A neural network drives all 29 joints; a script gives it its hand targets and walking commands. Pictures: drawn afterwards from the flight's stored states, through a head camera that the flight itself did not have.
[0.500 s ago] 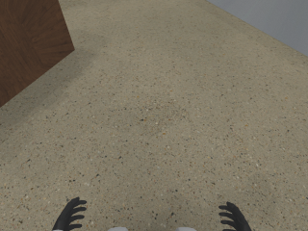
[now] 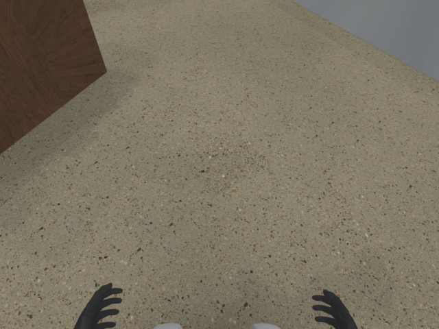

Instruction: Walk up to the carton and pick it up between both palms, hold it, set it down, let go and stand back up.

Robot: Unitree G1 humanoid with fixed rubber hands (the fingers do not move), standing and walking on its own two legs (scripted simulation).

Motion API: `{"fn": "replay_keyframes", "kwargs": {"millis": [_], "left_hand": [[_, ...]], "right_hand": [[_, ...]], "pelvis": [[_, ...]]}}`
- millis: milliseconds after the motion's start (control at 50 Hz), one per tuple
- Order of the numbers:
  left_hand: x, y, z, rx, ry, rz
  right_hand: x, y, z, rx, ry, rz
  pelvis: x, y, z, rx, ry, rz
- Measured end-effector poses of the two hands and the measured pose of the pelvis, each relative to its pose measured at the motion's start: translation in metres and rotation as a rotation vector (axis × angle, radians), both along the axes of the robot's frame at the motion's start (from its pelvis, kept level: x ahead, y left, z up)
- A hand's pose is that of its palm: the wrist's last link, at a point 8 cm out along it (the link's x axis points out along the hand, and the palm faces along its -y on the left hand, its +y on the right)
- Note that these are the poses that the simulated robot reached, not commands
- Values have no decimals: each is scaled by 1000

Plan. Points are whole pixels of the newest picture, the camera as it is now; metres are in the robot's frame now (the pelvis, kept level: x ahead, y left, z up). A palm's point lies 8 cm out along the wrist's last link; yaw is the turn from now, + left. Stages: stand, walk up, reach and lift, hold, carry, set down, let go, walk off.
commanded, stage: stand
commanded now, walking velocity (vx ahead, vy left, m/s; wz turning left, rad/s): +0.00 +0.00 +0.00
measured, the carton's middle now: out of the picture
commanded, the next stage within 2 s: walk up in 0.30 s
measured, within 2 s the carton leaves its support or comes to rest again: neither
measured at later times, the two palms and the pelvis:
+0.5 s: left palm out of the picture +0.12 +0.24 -0.09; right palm out of the picture +0.11 -0.24 -0.10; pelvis -0.01 +0.00 +0.00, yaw +0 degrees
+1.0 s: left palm out of the picture +0.10 +0.41 -0.10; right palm (299, 277) +0.22 -0.16 -0.07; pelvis +0.05 +0.10 -0.01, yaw +16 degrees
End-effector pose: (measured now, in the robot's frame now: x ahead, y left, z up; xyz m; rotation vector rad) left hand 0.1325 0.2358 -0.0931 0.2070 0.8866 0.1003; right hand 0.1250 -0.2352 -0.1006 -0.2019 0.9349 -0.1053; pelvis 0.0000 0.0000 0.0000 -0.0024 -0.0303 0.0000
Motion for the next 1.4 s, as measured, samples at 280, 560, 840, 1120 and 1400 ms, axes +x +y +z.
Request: {"fn": "replay_keyframes", "kwargs": {"millis": [280, 560, 840, 1120, 1400], "left_hand": [[-7, 1, 0, 2, -3, 1], [-20, 4, -1, 4, 7, 4], [-56, 118, -20, 59, 24, 138], [1, 201, 15, 106, -52, 243], [106, 209, 25, 161, 23, 278]], "right_hand": [[-8, 0, 0, 0, 0, -2], [-18, -1, -1, 4, 5, 2], [49, 27, 23, -137, 85, 239], [136, 104, 34, -129, 43, 335], [259, 118, 1, -77, 156, 396]], "pelvis": [[-6, 0, 0, 0, -9, 0], [-14, 0, 0, -1, -20, 2], [17, 56, -9, -87, 45, 184], [93, 123, 6, 13, -60, 309], [220, 125, 4, 43, 39, 363]]}}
